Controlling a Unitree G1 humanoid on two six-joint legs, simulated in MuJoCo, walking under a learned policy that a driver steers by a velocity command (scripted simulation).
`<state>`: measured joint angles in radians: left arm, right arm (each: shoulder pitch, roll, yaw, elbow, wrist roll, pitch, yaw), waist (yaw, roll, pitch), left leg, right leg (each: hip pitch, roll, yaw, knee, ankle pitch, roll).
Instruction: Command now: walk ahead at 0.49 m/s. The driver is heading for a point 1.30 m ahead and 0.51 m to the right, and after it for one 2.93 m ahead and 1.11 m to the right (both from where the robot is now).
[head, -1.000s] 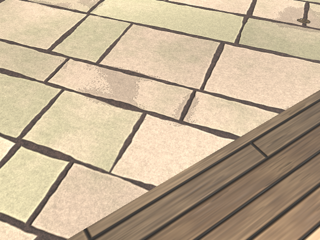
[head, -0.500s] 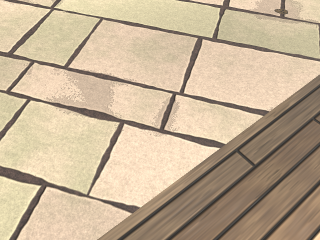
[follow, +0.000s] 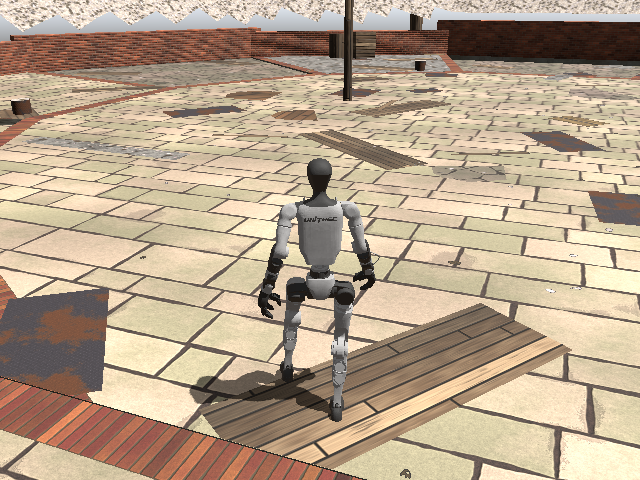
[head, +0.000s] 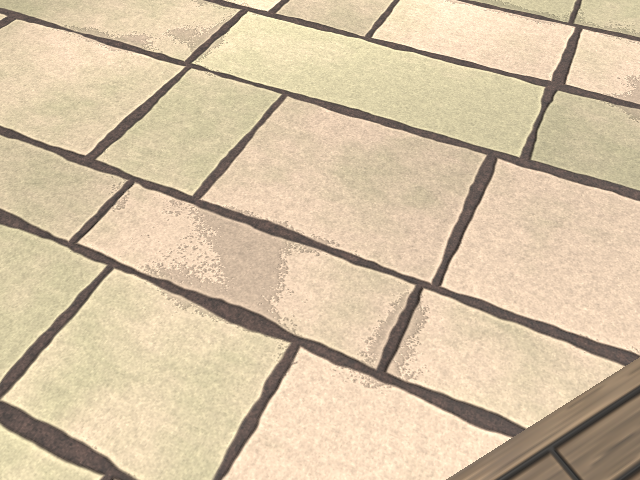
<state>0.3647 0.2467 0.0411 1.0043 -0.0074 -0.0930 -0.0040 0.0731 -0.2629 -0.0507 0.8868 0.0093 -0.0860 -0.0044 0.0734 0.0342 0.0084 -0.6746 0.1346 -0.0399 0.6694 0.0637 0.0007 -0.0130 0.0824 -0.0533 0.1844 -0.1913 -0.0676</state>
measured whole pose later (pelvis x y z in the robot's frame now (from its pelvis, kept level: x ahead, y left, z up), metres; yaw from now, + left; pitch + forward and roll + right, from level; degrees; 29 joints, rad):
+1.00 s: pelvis +0.55 -0.06 +0.00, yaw -26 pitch +2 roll +1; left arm 0.32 0.25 0.08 0.80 -0.02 -0.06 0.00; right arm 0.05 -0.29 -0.07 0.77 -0.01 -0.10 -0.01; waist 0.05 0.03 0.04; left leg -0.65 0.11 -0.09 0.83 -0.13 -0.05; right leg -0.17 0.12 0.09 0.33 -0.18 -0.11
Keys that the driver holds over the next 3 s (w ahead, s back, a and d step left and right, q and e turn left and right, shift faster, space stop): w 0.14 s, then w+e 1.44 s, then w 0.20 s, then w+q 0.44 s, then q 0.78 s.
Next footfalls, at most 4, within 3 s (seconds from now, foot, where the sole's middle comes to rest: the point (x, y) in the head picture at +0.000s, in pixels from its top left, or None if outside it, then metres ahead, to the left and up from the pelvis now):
0.16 left None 0.28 0.15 -0.78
0.72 right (413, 461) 0.55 -0.12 -0.78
1.20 left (387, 320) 0.90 -0.06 -0.78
1.72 right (547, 328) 0.90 -0.45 -0.78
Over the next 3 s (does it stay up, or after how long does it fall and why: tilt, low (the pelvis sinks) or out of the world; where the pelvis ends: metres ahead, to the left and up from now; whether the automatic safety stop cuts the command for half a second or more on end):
stays up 1.22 -0.63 -0.01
